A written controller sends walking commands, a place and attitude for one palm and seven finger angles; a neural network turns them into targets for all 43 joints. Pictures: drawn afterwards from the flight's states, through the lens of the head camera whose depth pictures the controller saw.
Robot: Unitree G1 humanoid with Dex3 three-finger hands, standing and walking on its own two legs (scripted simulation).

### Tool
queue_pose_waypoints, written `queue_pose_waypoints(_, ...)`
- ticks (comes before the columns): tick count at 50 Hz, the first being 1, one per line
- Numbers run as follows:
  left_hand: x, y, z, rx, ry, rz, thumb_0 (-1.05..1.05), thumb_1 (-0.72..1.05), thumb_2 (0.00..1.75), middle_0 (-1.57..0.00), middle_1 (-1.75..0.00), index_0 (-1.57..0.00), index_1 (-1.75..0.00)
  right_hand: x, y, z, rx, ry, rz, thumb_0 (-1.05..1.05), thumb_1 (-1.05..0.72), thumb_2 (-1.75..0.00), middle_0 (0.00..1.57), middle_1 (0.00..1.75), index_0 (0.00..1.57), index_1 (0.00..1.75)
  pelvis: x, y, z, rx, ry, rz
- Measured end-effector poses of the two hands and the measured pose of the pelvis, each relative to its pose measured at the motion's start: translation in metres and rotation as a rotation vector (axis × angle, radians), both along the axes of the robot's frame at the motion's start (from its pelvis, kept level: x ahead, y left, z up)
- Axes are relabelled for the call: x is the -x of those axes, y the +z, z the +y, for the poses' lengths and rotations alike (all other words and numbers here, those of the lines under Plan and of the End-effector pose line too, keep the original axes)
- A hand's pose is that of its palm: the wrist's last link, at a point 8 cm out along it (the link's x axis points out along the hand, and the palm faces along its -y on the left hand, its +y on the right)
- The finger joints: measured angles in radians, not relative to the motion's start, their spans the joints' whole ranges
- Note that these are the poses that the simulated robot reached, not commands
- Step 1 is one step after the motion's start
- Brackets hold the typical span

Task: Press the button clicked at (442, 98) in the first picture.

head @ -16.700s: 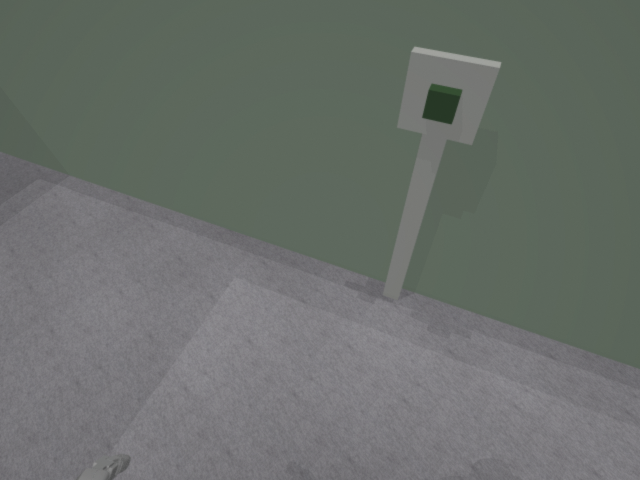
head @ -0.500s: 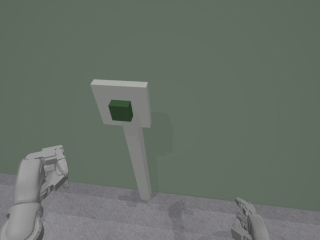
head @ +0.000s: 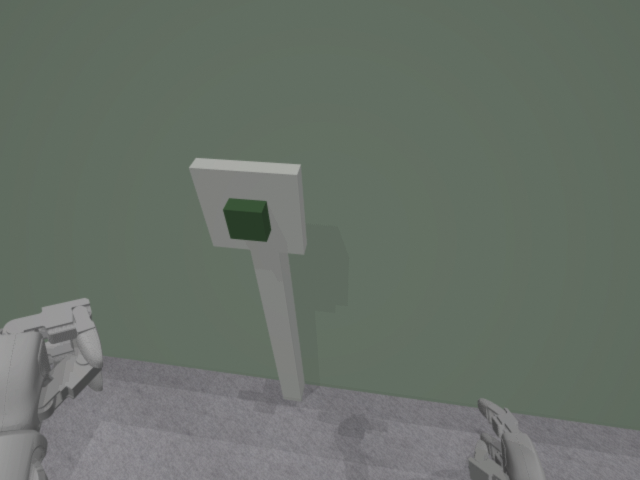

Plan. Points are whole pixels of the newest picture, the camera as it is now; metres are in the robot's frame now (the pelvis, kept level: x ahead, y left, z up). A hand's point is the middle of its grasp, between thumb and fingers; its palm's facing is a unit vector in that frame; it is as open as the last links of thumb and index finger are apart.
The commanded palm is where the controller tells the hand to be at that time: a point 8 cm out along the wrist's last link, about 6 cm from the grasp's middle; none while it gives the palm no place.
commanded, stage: draw the hand back to the body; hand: left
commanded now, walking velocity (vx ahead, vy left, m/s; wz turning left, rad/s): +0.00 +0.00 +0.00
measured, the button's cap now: (248, 218) +0.50 +0.20 +0.05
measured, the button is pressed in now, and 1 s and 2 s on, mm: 0 0 0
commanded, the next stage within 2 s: step back with the hand held close in 0.02 s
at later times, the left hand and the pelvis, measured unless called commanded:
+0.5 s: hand (90, 371) +0.17 +0.24 +0.14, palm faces +0.27 -0.83 -0.49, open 3.1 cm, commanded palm +0.11 +0.29 +0.17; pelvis -0.03 +0.01 +0.00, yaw +0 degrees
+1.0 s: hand (2, 451) +0.09 +0.27 +0.16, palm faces +0.38 -0.82 -0.42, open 3.1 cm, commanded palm +0.03 +0.31 +0.17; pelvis -0.09 +0.03 -0.02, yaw +1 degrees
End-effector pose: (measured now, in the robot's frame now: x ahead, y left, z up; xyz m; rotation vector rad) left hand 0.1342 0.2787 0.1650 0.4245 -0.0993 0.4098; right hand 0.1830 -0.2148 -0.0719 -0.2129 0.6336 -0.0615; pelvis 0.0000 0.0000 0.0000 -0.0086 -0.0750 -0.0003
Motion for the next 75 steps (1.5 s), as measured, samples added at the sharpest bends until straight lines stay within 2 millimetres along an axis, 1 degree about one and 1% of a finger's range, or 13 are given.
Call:
queue_pose_waypoints(8, 0.002, 0.010, -0.005, -0.025, -0.027, -0.040, 0.01, 0.89, 0.90, -1.31, -1.50, -1.30, -1.50, 0.008, 0.001, -0.003, 0.001, -0.008, -0.011, 0.01, -0.91, -0.90, 0.21, 0.30, 0.20, 0.30, 0.003, 0.000, -0.002, 0.001, -0.003, -0.010)
queue_pose_waypoints(12, -0.001, 0.016, 0.002, -0.070, -0.024, -0.053, 0.01, 0.89, 0.90, -1.31, -1.50, -1.30, -1.50, 0.013, -0.001, -0.005, 0.002, -0.017, 0.022, 0.01, -0.91, -0.90, 0.21, 0.30, 0.20, 0.30, 0.008, 0.000, -0.002, 0.012, 0.003, 0.022)
queue_pose_waypoints(20, -0.005, -0.004, 0.001, -0.067, -0.096, 0.069, 0.01, 0.89, 0.90, -1.31, -1.50, -1.30, -1.50, 0.034, -0.007, -0.017, 0.037, -0.086, 0.123, 0.01, -0.91, -0.90, 0.21, 0.30, 0.20, 0.30, 0.018, 0.000, 0.007, 0.010, -0.004, 0.086)
queue_pose_waypoints(27, 0.007, 0.007, 0.010, -0.131, -0.138, 0.038, 0.01, 0.89, 0.90, -1.31, -1.50, -1.30, -1.50, 0.050, -0.004, -0.016, 0.062, -0.124, 0.144, 0.01, -0.91, -0.90, 0.21, 0.30, 0.20, 0.30, 0.029, -0.003, 0.014, 0.008, -0.006, 0.097)
queue_pose_waypoints(32, 0.022, 0.013, 0.018, -0.151, -0.126, -0.018, 0.01, 0.89, 0.90, -1.31, -1.50, -1.30, -1.50, 0.055, 0.001, -0.007, 0.058, -0.114, 0.102, 0.01, -0.91, -0.90, 0.21, 0.30, 0.20, 0.30, 0.043, -0.005, 0.018, 0.009, -0.009, 0.092)
queue_pose_waypoints(39, 0.051, 0.004, 0.019, -0.134, -0.111, -0.042, 0.01, 0.89, 0.90, -1.31, -1.50, -1.30, -1.50, 0.069, 0.005, 0.002, 0.052, -0.079, 0.040, 0.01, -0.91, -0.89, 0.21, 0.30, 0.20, 0.30, 0.068, -0.011, 0.019, 0.016, -0.003, 0.082)
queue_pose_waypoints(46, 0.077, 0.004, 0.022, -0.121, -0.101, -0.109, 0.01, 0.89, 0.90, -1.31, -1.50, -1.30, -1.50, 0.097, 0.001, 0.003, 0.094, -0.056, 0.061, 0.01, -0.90, -0.89, 0.21, 0.30, 0.20, 0.30, 0.086, -0.015, 0.022, 0.038, 0.008, 0.081)
queue_pose_waypoints(52, 0.085, 0.009, 0.031, -0.147, -0.110, -0.169, 0.01, 0.88, 0.90, -1.31, -1.50, -1.30, -1.50, 0.124, -0.003, 0.005, 0.122, -0.080, 0.096, 0.01, -0.90, -0.89, 0.21, 0.30, 0.20, 0.30, 0.099, -0.015, 0.028, 0.057, 0.028, 0.075)
queue_pose_waypoints(57, 0.096, 0.015, 0.038, -0.205, -0.094, -0.166, 0.01, 0.89, 0.90, -1.31, -1.50, -1.30, -1.50, 0.135, -0.006, 0.011, 0.102, -0.061, 0.103, 0.01, -0.90, -0.89, 0.21, 0.30, 0.20, 0.30, 0.108, -0.015, 0.025, 0.062, 0.048, 0.117)
queue_pose_waypoints(60, 0.103, 0.008, 0.034, -0.205, -0.110, -0.137, 0.01, 0.89, 0.90, -1.31, -1.50, -1.30, -1.50, 0.136, -0.010, 0.012, 0.090, -0.037, 0.098, 0.01, -0.90, -0.89, 0.21, 0.30, 0.20, 0.30, 0.120, -0.018, 0.020, 0.046, 0.021, 0.148)
queue_pose_waypoints(64, 0.113, 0.001, 0.019, -0.149, -0.174, -0.100, 0.01, 0.89, 0.90, -1.31, -1.50, -1.30, -1.50, 0.143, -0.012, 0.012, 0.080, -0.021, 0.112, 0.01, -0.90, -0.89, 0.21, 0.30, 0.20, 0.30, 0.141, -0.015, 0.019, 0.059, 0.013, 0.134)
queue_pose_waypoints(69, 0.140, 0.013, 0.009, -0.185, -0.249, -0.134, 0.01, 0.88, 0.90, -1.31, -1.50, -1.30, -1.50, 0.156, -0.001, 0.010, 0.077, -0.032, 0.047, 0.01, -0.90, -0.89, 0.21, 0.30, 0.20, 0.30, 0.161, -0.017, 0.017, 0.062, 0.014, 0.104)
queue_pose_waypoints(75, 0.181, 0.027, 0.025, -0.212, -0.163, -0.187, 0.01, 0.88, 0.90, -1.31, -1.50, -1.30, -1.50, 0.181, 0.006, 0.004, 0.082, -0.063, 0.028, 0.01, -0.90, -0.89, 0.21, 0.30, 0.20, 0.30, 0.180, -0.014, 0.022, 0.042, 0.024, 0.095)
